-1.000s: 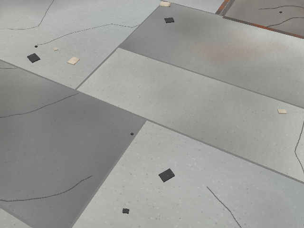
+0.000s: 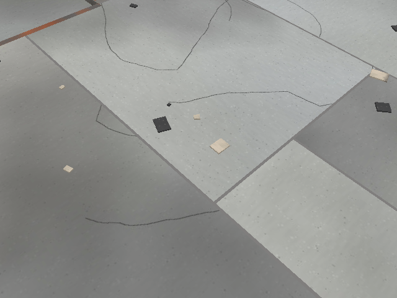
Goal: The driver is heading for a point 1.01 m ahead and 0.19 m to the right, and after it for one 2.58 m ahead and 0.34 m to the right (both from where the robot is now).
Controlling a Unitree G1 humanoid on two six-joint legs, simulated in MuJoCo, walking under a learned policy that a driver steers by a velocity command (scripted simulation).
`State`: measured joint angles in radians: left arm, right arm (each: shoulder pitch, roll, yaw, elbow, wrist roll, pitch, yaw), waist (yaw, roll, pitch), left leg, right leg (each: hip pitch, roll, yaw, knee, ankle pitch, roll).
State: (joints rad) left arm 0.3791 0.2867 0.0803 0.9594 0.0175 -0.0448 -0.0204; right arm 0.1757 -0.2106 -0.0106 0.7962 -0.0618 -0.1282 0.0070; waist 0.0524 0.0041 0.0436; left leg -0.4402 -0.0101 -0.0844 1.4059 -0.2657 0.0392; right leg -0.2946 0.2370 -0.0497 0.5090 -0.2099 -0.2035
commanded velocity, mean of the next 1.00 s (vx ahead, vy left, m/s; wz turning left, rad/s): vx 0.97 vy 0.00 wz -0.52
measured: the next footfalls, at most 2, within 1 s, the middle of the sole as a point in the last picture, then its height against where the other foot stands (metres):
left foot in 0.30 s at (166, 287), level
right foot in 0.74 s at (277, 223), level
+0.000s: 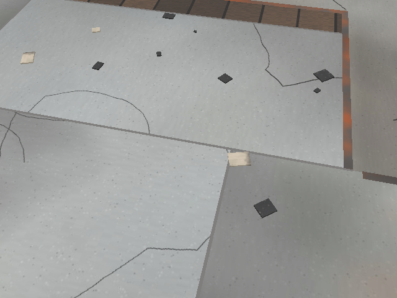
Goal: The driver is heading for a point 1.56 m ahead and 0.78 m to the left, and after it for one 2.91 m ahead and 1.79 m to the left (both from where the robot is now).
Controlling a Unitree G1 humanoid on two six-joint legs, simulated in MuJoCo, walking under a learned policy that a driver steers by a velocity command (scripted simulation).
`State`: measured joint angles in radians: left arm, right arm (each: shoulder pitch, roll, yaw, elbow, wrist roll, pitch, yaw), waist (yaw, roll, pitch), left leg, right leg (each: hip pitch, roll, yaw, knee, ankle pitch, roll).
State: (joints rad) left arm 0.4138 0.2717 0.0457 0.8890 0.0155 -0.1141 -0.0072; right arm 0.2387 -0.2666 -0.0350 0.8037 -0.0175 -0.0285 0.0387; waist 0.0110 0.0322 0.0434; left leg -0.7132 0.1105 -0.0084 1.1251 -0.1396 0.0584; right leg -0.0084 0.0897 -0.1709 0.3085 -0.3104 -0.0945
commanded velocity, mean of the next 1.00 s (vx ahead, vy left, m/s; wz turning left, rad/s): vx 0.16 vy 0.00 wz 0.78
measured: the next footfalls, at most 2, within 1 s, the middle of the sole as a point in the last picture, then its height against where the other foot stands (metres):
left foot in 0.16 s outside the picture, level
right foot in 0.68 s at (222, 289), level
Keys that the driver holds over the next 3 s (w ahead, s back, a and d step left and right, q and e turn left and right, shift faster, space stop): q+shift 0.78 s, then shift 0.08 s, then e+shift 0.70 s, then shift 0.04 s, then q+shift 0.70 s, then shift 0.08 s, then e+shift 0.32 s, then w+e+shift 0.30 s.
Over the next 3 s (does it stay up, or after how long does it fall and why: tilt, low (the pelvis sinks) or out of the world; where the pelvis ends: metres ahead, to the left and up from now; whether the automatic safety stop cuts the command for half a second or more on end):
stays up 0.47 0.00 0.00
